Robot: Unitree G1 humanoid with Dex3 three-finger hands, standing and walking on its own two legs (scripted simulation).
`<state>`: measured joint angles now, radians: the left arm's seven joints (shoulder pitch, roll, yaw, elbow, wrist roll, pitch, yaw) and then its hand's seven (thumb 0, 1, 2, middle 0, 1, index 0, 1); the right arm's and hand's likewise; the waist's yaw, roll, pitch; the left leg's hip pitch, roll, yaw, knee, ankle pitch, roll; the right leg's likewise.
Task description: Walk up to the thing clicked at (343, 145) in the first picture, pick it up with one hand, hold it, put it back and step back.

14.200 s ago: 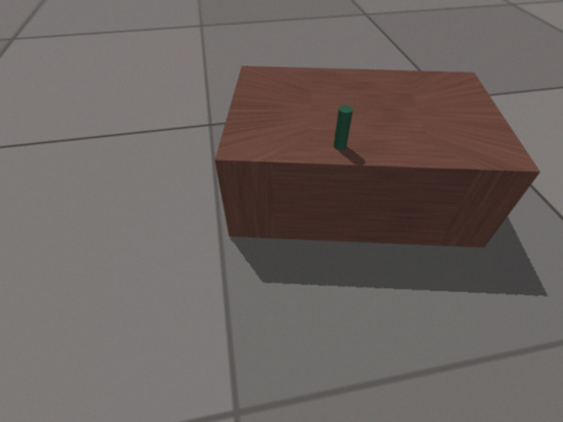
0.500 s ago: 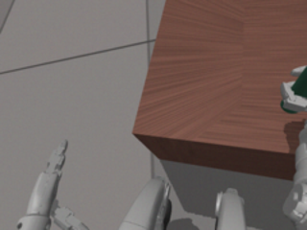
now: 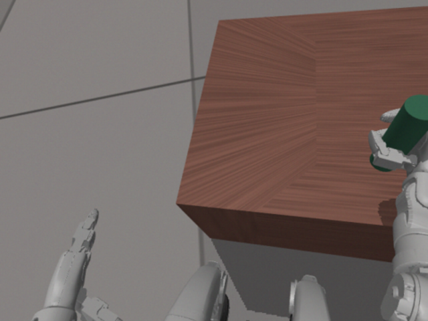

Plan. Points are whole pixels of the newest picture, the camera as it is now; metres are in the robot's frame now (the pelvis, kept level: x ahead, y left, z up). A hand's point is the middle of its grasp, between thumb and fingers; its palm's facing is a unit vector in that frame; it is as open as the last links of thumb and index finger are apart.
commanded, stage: lift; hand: right
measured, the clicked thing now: (400, 138) +0.46 -0.23 +0.01
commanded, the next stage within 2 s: hold in 1.16 s
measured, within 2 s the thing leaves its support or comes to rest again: neither
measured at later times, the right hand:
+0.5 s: hand (404, 153) +0.39 -0.20 +0.08, palm faces +0.23 +0.97 +0.01, open 6.3 cm
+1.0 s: hand (408, 157) +0.36 -0.19 +0.12, palm faces +0.23 +0.97 +0.01, open 6.4 cm
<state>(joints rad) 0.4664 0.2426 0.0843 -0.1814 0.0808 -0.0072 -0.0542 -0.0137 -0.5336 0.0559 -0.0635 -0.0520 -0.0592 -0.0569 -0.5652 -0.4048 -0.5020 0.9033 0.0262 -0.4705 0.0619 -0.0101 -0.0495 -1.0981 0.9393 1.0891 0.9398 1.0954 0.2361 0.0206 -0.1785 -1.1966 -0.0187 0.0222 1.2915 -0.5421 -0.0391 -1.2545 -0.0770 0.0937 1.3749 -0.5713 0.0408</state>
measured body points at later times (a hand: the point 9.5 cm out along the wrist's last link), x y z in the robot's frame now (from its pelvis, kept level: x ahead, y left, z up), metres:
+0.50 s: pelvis +0.01 +0.00 +0.05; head +0.08 -0.03 +0.49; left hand +0.17 +0.26 +0.05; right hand +0.37 -0.25 +0.08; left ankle +0.04 +0.15 -0.60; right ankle +0.03 -0.14 -0.60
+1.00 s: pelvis +0.02 +0.00 +0.07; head +0.07 -0.01 +0.52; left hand +0.18 +0.26 +0.05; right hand +0.34 -0.24 +0.12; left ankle +0.04 +0.15 -0.60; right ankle +0.03 -0.14 -0.60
